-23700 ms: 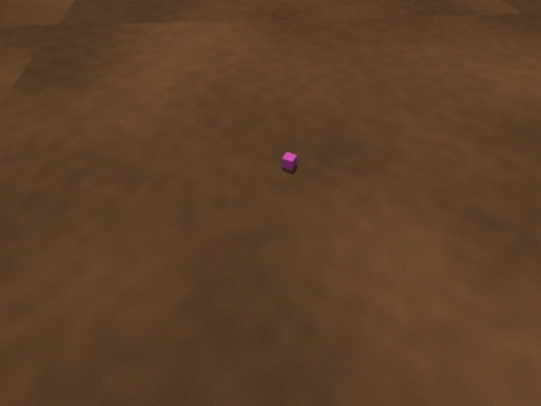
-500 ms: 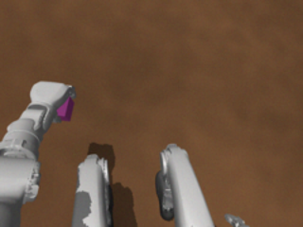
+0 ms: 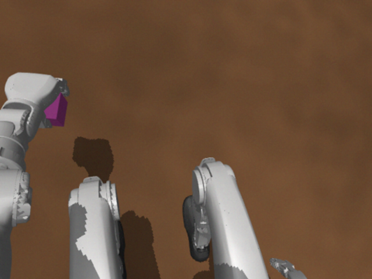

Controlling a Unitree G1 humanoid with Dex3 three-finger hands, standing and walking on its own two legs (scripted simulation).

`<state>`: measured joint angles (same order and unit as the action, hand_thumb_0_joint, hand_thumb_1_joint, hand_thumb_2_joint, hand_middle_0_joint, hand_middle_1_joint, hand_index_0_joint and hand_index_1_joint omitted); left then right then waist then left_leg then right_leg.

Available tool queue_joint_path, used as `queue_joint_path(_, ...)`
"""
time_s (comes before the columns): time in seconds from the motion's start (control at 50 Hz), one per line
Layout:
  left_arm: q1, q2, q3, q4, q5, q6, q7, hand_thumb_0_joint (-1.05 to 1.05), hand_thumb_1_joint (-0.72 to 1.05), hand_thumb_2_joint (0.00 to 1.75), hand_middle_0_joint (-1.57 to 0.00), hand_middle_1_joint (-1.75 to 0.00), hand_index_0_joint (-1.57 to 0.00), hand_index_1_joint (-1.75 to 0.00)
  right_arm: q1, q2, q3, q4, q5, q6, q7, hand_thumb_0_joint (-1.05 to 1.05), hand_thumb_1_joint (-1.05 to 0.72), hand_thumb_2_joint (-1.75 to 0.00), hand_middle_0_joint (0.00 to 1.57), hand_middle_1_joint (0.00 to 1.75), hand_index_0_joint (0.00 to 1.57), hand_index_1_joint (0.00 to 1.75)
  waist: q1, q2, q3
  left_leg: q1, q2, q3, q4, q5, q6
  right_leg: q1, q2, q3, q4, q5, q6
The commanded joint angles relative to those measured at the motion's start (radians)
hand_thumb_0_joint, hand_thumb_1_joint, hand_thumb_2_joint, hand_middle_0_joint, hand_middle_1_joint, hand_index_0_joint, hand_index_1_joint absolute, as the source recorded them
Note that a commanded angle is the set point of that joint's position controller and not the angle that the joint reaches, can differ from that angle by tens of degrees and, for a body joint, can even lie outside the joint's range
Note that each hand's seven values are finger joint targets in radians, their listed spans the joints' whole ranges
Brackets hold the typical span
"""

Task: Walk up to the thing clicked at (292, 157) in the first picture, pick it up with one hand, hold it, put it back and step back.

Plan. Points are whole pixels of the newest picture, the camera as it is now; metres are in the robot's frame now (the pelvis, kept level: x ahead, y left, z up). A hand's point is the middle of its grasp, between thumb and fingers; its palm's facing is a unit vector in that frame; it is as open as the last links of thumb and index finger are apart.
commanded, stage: crouch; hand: left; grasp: from above
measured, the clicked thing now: (47, 108) +0.50 +0.24 -0.20
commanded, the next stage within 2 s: lower in 0.52 s
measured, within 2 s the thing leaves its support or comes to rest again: rests again in 1.86 s
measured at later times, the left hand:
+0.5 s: hand (50, 110) +0.49 +0.24 -0.21, palm faces -0.47 +0.05 -0.88, open 9.2 cm
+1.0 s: hand (56, 116) +0.49 +0.24 -0.25, palm faces -0.48 +0.04 -0.88, open 9.1 cm
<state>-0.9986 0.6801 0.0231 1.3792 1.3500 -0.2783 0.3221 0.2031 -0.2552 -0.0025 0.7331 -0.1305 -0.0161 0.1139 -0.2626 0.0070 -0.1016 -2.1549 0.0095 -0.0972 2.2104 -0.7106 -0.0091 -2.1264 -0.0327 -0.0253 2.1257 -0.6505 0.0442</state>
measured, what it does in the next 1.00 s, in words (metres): lowers itself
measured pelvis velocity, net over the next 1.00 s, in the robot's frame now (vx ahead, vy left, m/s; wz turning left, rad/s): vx -0.01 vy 0.00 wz -0.06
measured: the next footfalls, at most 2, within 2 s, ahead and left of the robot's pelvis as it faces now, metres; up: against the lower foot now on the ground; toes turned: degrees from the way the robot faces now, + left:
none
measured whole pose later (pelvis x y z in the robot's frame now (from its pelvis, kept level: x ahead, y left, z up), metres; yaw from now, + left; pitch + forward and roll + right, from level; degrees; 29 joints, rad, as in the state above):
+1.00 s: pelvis -0.01 +0.00 -0.07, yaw -3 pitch +34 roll -9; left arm -1.08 0.83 0.04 1.51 1.40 -0.33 0.38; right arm 0.18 -0.28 0.11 0.71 -0.17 -0.04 0.14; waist -0.34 -0.04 0.01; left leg -2.33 0.00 -0.16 2.44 -0.71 -0.01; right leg -2.28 -0.02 -0.06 2.31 -0.63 0.05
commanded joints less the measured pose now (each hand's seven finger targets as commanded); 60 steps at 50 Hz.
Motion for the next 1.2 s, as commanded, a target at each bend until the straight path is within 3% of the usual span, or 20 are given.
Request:
queue_joint_path(0.0,-0.404,0.254,0.045,-0.138,-0.010,-0.009,0.042,0.00,0.66,0.69,-1.02,-0.56,-1.03,-0.54,0.235,-0.241,-0.077,-0.003,0.002,0.000,-0.008,0.00,-0.93,-0.91,0.20,0.30,0.20,0.30,-0.007,0.285,-0.706,0.527,-0.027,0.066,-0.219,0.256,0.028,0.329,0.038,-0.073,-0.189,0.224,-0.077)
queue_joint_path(0.04,-0.451,0.277,0.057,-0.192,-0.007,-0.021,0.046,0.00,0.68,0.69,-1.02,-0.57,-1.04,-0.56,0.246,-0.240,-0.071,0.004,-0.005,0.000,-0.004,0.00,-0.93,-0.91,0.20,0.30,0.20,0.30,-0.018,0.310,-0.706,0.514,-0.027,0.066,-0.206,0.247,0.026,0.322,0.038,-0.078,-0.177,0.219,-0.076)
queue_joint_path(0.06,-0.440,0.284,0.059,-0.150,-0.002,-0.021,0.047,0.00,0.69,0.69,-1.04,-0.57,-1.05,-0.55,0.245,-0.244,-0.070,0.007,-0.003,0.000,-0.004,0.00,-0.93,-0.91,0.20,0.30,0.20,0.30,-0.017,0.298,-0.693,0.507,-0.026,0.061,-0.204,0.234,0.025,0.303,0.037,-0.082,-0.168,0.206,-0.077)
queue_joint_path(0.08,-0.412,0.258,0.047,-0.123,0.000,-0.019,0.048,0.00,0.70,0.70,-1.04,-0.57,-1.06,-0.55,0.245,-0.244,-0.066,0.003,-0.004,-0.002,-0.002,0.00,-0.93,-0.91,0.20,0.30,0.20,0.30,-0.025,0.304,-0.674,0.516,-0.025,0.056,-0.205,0.237,0.022,0.287,0.034,-0.086,-0.162,0.205,-0.078)
queue_joint_path(0.1,-0.461,0.276,0.056,-0.197,0.000,-0.028,0.050,0.00,0.70,0.68,-1.04,-0.58,-1.06,-0.56,0.254,-0.244,-0.063,0.007,-0.009,-0.002,0.000,0.00,-0.93,-0.91,0.20,0.30,0.20,0.30,-0.029,0.329,-0.706,0.534,-0.024,0.059,-0.193,0.259,0.022,0.298,0.039,-0.090,-0.155,0.227,-0.077)
queue_joint_path(0.14,-0.424,0.276,0.047,-0.103,0.001,-0.021,0.050,0.00,0.72,0.66,-1.04,-0.57,-1.07,-0.55,0.238,-0.248,-0.055,-0.002,-0.006,-0.002,0.002,0.00,-0.93,-0.91,0.20,0.30,0.20,0.30,-0.031,0.293,-0.673,0.488,-0.027,0.064,-0.178,0.231,0.030,0.295,0.040,-0.088,-0.156,0.211,-0.074)
queue_joint_path(0.2,-0.436,0.303,0.051,-0.094,0.004,-0.018,0.055,0.00,0.71,0.65,-1.05,-0.54,-1.07,-0.53,0.232,-0.255,-0.042,-0.002,-0.007,-0.002,0.002,0.00,-0.93,-0.91,0.20,0.30,0.20,0.30,-0.023,0.319,-0.665,0.477,-0.027,0.062,-0.176,0.222,0.027,0.272,0.040,-0.092,-0.135,0.201,-0.078)
queue_joint_path(0.32,-0.479,0.321,0.050,-0.088,0.005,-0.025,0.063,0.00,0.74,0.65,-1.07,-0.54,-1.09,-0.53,0.227,-0.262,-0.029,-0.002,-0.011,-0.003,0.001,0.00,-0.92,-0.91,0.20,0.30,0.20,0.30,-0.044,0.334,-0.651,0.424,-0.028,0.065,-0.150,0.178,0.029,0.251,0.047,-0.102,-0.113,0.173,-0.078)
queue_joint_path(0.48,-0.487,0.347,0.050,-0.103,0.006,-0.027,0.060,0.00,0.74,0.66,-1.09,-0.52,-1.09,-0.52,0.240,-0.267,-0.011,0.006,-0.017,-0.003,0.002,0.00,-0.93,-0.91,0.20,0.30,0.20,0.30,-0.062,0.311,-0.656,0.392,-0.027,0.068,-0.096,0.213,0.038,0.283,0.049,-0.103,-0.096,0.222,-0.068)
queue_joint_path(0.52,-0.461,0.337,0.041,-0.082,0.002,-0.024,0.060,0.00,0.74,0.64,-1.08,-0.53,-1.09,-0.52,0.226,-0.267,-0.008,-0.005,-0.014,-0.003,0.003,0.00,-0.93,-0.91,0.20,0.30,0.20,0.30,-0.049,0.327,-0.651,0.390,-0.027,0.066,-0.103,0.210,0.034,0.269,0.051,-0.107,-0.086,0.213,-0.073)
queue_joint_path(0.6,-0.457,0.344,0.045,-0.079,0.007,-0.019,0.061,0.00,0.76,0.65,-1.10,-0.52,-1.11,-0.52,0.231,-0.276,-0.004,-0.006,-0.015,-0.003,0.006,0.00,-0.93,-0.91,0.20,0.30,0.20,0.30,-0.057,0.351,-0.639,0.403,-0.026,0.059,-0.101,0.220,0.027,0.243,0.049,-0.118,-0.068,0.215,-0.077)
queue_joint_path(0.7,-0.466,0.315,0.012,-0.041,-0.003,-0.019,0.059,0.00,0.69,0.63,-1.08,-0.47,-1.08,-0.47,0.213,-0.275,0.010,-0.011,-0.013,-0.002,0.007,0.00,-0.92,-0.91,0.20,0.30,0.20,0.30,-0.073,0.329,-0.590,0.360,-0.024,0.054,-0.076,0.208,0.032,0.222,0.056,-0.125,-0.058,0.213,-0.076)
queue_joint_path(0.84,-0.478,0.371,0.040,-0.055,0.010,-0.047,0.080,0.00,0.73,0.62,-1.09,-0.50,-1.10,-0.49,0.216,-0.291,0.022,-0.011,-0.027,-0.009,0.012,0.00,-0.92,-0.91,0.20,0.30,0.20,0.30,-0.079,0.349,-0.618,0.370,-0.022,0.047,-0.045,0.231,0.028,0.230,0.061,-0.136,-0.028,0.231,-0.074)
queue_joint_path(0.94,-0.462,0.375,0.046,-0.016,0.032,-0.051,0.112,0.00,0.75,0.63,-1.09,-0.53,-1.10,-0.51,0.211,-0.298,0.029,-0.011,-0.040,-0.020,0.016,0.00,-0.92,-0.90,0.20,0.30,0.20,0.30,-0.095,0.369,-0.567,0.369,-0.022,0.045,-0.025,0.220,0.024,0.182,0.061,-0.143,-0.012,0.217,-0.078)
queue_joint_path(0.98,-0.462,0.413,0.073,-0.035,0.038,-0.054,0.126,0.00,0.75,0.65,-1.09,-0.53,-1.10,-0.52,0.223,-0.305,0.031,-0.010,-0.047,-0.022,0.019,0.00,-0.92,-0.90,0.20,0.30,0.20,0.30,-0.099,0.384,-0.574,0.361,-0.022,0.046,-0.019,0.221,0.026,0.200,0.059,-0.148,-0.006,0.223,-0.073)
queue_joint_path(1.02,-0.439,0.389,0.057,-0.015,0.038,-0.047,0.134,0.00,0.75,0.65,-1.09,-0.53,-1.10,-0.52,0.206,-0.308,0.031,-0.014,-0.048,-0.026,0.018,0.00,-0.92,-0.90,0.20,0.30,0.20,0.30,-0.093,0.388,-0.582,0.373,-0.019,0.041,-0.019,0.220,0.022,0.180,0.063,-0.151,0.000,0.217,-0.078)
queue_joint_path(1.06,-0.470,0.404,0.058,-0.034,0.037,-0.045,0.141,0.00,0.75,0.65,-1.08,-0.55,-1.09,-0.53,0.211,-0.304,0.040,-0.016,-0.049,-0.029,0.020,0.00,-0.92,-0.90,0.20,0.30,0.20,0.30,-0.103,0.393,-0.594,0.361,-0.019,0.040,-0.019,0.209,0.027,0.203,0.065,-0.149,-0.001,0.218,-0.073)
queue_joint_path(1.08,-0.439,0.413,0.066,-0.009,0.039,-0.037,0.146,0.00,0.75,0.64,-1.09,-0.54,-1.10,-0.53,0.206,-0.310,0.038,-0.016,-0.049,-0.030,0.021,0.00,-0.92,-0.90,0.20,0.30,0.20,0.30,-0.093,0.396,-0.581,0.358,-0.021,0.041,-0.020,0.214,0.024,0.190,0.061,-0.151,0.005,0.218,-0.075)
queue_joint_path(1.14,-0.453,0.424,0.074,-0.014,0.045,-0.036,0.145,0.00,0.68,0.66,-1.03,-0.50,-1.04,-0.49,0.218,-0.320,0.044,-0.011,-0.057,-0.039,0.023,0.00,-0.91,-0.90,0.20,0.30,0.20,0.30,-0.116,0.384,-0.548,0.338,-0.020,0.039,0.016,0.233,0.025,0.178,0.062,-0.158,0.010,0.235,-0.077)
queue_joint_path(1.18,-0.419,0.429,0.074,0.006,0.046,-0.036,0.144,0.00,0.65,0.63,-1.01,-0.49,-1.02,-0.48,0.213,-0.315,0.051,-0.017,-0.057,-0.042,0.024,0.00,-0.91,-0.90,0.20,0.30,0.20,0.30,-0.103,0.370,-0.565,0.320,-0.019,0.041,0.017,0.238,0.029,0.222,0.067,-0.155,0.010,0.245,-0.073)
